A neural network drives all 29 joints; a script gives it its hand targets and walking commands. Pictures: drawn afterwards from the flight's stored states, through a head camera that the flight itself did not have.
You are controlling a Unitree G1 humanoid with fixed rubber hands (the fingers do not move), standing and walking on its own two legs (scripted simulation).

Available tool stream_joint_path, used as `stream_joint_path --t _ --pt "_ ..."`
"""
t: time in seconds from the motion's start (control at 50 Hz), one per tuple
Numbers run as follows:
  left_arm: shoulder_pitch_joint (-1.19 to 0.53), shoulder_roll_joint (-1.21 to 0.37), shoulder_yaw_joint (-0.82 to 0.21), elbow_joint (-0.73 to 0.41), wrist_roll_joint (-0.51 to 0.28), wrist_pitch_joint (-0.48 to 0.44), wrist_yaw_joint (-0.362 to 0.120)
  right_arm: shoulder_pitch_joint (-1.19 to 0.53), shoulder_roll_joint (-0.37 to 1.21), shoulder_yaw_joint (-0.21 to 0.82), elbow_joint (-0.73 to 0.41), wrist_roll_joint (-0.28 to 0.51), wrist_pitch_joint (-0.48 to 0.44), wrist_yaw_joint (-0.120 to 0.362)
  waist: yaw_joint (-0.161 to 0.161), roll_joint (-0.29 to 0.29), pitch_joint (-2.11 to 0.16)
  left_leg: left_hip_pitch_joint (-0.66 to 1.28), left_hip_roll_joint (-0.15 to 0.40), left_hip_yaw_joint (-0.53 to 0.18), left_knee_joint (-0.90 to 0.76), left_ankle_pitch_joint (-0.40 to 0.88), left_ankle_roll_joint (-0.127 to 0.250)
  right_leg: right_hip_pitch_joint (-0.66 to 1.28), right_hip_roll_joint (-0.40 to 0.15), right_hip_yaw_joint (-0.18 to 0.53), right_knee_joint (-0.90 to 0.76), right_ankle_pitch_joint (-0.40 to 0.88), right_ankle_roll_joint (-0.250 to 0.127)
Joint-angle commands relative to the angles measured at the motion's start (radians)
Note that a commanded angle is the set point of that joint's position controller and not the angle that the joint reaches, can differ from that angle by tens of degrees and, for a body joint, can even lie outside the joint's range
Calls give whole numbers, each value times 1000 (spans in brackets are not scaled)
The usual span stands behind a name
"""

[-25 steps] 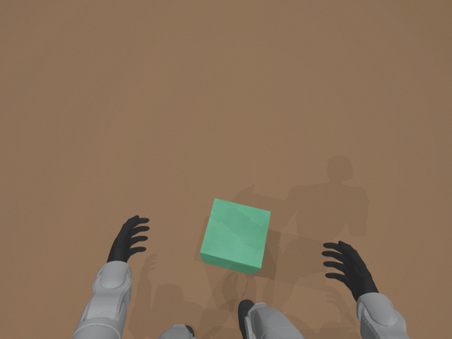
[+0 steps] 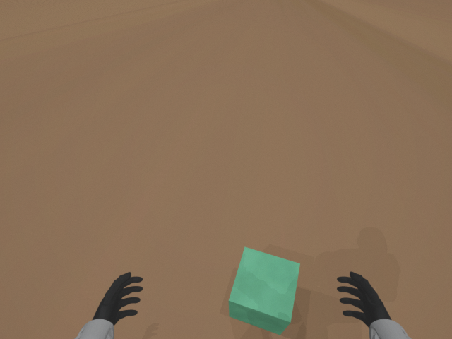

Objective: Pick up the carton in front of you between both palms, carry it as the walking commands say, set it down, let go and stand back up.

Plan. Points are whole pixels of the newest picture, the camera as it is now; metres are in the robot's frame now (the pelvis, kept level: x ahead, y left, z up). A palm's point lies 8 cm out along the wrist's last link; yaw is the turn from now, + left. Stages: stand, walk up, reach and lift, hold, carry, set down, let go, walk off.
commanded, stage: let go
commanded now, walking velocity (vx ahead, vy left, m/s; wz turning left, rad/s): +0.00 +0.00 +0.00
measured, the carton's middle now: (262, 291) +0.37 -0.10 -0.65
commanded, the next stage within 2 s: stand in 0.20 s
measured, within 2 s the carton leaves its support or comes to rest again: neither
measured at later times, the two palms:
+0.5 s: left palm out of the picture +0.10 +0.25 -0.08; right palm out of the picture +0.11 -0.31 -0.11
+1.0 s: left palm out of the picture +0.08 +0.24 -0.10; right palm out of the picture +0.07 -0.32 -0.11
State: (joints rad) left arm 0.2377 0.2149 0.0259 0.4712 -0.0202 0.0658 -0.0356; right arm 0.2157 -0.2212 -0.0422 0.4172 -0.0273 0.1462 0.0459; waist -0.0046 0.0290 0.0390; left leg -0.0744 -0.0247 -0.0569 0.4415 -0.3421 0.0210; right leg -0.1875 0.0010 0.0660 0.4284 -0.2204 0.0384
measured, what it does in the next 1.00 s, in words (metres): stands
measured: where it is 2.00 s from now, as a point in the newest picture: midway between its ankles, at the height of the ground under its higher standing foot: outside the picture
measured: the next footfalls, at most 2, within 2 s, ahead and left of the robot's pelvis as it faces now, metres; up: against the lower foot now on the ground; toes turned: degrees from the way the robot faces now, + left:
none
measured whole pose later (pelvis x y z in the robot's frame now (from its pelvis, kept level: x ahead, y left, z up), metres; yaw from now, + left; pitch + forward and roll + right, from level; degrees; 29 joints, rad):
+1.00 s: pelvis -0.03 -0.04 -0.01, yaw -1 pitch -3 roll +0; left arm 0.19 0.28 0.06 0.84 0.02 -0.01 0.02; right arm 0.26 -0.33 -0.05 0.76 -0.02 -0.01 -0.03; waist 0.00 0.04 0.04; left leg -0.11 0.01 -0.05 0.50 -0.34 -0.04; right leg -0.26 0.04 0.06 0.54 -0.24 -0.01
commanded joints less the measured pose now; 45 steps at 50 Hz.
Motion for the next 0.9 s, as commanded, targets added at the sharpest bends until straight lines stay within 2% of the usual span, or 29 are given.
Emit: stream_joint_path --t 0.0,0.06,0.18,0.2,0.22,0.28,0.32,0.48,0.88 --pt "-44 72 17 -86 -5 -26 16 -17 -125 -32 -96 1 11 -19 -17 42 -83 -100 17 -1 -50 593 -74 116 104 -82 31 226 -18" --pt "-42 76 20 -75 1 -21 18 -20 -124 -23 -103 6 21 -23 -9 35 -69 -118 6 13 -52 547 -72 126 102 -77 29 242 -18" --pt "-46 84 29 -56 14 -3 4 -30 -112 -12 -123 14 44 -27 6 -9 -56 -154 -21 45 -66 362 -52 174 91 -65 24 249 -15" --pt "-26 186 90 85 64 -24 41 -67 -207 -60 6 30 -34 -34 23 92 -76 -142 28 56 3 215 -67 48 -19 -43 67 240 -26" --pt "-11 207 95 92 60 -40 56 -37 -191 -59 20 23 -76 -35 11 67 -101 -120 29 39 6 161 -65 31 -23 -33 62 200 -35" --pt "-57 164 94 127 58 -71 58 -30 -164 -54 78 3 -132 -36 8 -27 -44 -140 39 13 -1 63 -40 -54 -22 -8 14 42 -47" --pt "-72 163 93 144 57 -80 53 -26 -171 -56 103 2 -144 -39 4 -52 -34 -127 44 5 8 80 -37 -76 -25 8 0 26 -51" --pt "-59 186 90 205 50 -91 61 12 -193 -57 175 1 -164 -59 6 -66 -53 -97 51 -11 22 129 -41 -44 -41 45 10 107 -55" --pt "-62 210 74 301 42 -85 60 41 -225 -41 271 12 -171 -79 10 -30 -18 -109 75 -21 -16 110 -32 -27 -45 73 15 121 -64"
